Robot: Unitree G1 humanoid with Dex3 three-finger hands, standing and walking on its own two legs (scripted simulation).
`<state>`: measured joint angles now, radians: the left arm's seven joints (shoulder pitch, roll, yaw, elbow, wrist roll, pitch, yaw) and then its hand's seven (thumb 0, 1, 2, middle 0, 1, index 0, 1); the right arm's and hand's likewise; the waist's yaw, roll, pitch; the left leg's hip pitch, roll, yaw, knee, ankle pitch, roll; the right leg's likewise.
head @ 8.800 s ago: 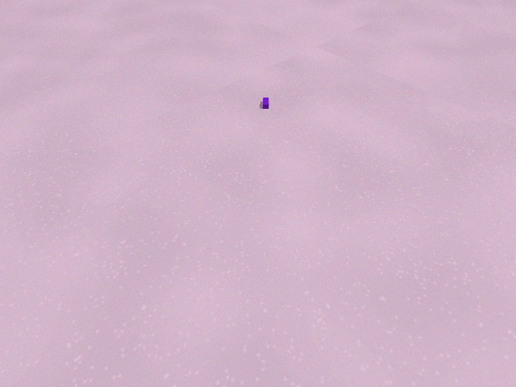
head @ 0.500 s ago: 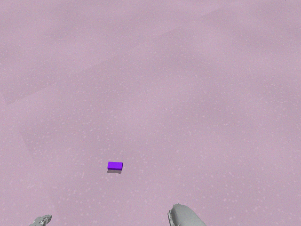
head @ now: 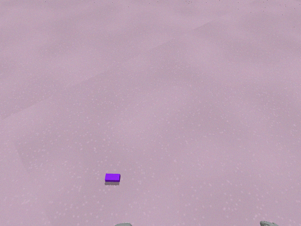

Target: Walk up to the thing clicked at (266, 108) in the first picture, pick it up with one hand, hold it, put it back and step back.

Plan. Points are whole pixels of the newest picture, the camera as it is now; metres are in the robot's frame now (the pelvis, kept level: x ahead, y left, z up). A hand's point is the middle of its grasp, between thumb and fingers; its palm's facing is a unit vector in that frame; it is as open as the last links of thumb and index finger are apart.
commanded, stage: walk up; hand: left
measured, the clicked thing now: (112, 177) +0.51 +0.26 -0.74
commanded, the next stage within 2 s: stand in 1.70 s
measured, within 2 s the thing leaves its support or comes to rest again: neither
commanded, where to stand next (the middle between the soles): +0.12 -0.01 m, yaw -1 degrees
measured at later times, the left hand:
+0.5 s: hand out of the picture +0.01 +0.30 -0.14, palm faces +0.00 -0.91 -0.41, open 7.4 cm
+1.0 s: hand out of the picture +0.13 +0.26 -0.15, palm faces -0.03 -0.92 -0.40, open 7.4 cm
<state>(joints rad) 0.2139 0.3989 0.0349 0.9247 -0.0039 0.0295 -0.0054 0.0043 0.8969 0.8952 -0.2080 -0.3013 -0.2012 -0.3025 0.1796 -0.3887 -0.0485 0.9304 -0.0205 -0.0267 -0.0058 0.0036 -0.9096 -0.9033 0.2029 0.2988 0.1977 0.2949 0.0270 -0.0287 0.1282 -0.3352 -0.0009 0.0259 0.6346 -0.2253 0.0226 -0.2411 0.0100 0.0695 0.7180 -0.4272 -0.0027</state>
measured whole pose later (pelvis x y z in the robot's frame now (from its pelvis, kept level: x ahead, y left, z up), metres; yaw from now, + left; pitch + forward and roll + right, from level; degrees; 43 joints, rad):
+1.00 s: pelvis +0.05 -0.01 -0.01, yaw +0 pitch -2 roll +0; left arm 0.18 0.39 0.06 0.86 0.04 0.03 -0.03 0.00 0.90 0.90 -0.21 -0.30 -0.20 -0.30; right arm 0.17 -0.43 -0.04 0.87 0.00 0.01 -0.03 0.00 -0.91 -0.90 0.21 0.30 0.20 0.30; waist 0.01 0.02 0.15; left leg -0.49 0.00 -0.05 0.95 -0.49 0.02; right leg -0.38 -0.02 -0.02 0.78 -0.37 -0.02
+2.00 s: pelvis +0.05 -0.02 +0.03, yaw +2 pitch -3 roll +0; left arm 0.07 0.35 0.00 1.16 0.01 -0.02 -0.01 0.00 0.90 0.90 -0.21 -0.30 -0.20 -0.30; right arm 0.09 -0.35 0.01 1.14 -0.01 -0.02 0.01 0.00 -0.91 -0.90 0.20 0.30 0.20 0.29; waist 0.01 0.00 0.04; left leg -0.08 -0.02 -0.01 0.32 -0.19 0.01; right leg -0.14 -0.01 -0.05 0.32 -0.14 -0.01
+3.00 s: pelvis +0.07 -0.03 +0.03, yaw +3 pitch -2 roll +0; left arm 0.09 0.34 -0.01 1.15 0.01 -0.02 0.00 0.00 0.90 0.90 -0.21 -0.30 -0.20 -0.30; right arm 0.10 -0.36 0.02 1.14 -0.01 -0.01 0.01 0.00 -0.91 -0.90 0.20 0.30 0.20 0.29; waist 0.00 0.02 0.03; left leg -0.08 0.00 -0.03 0.30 -0.20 -0.01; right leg -0.12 0.01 -0.06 0.30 -0.15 -0.02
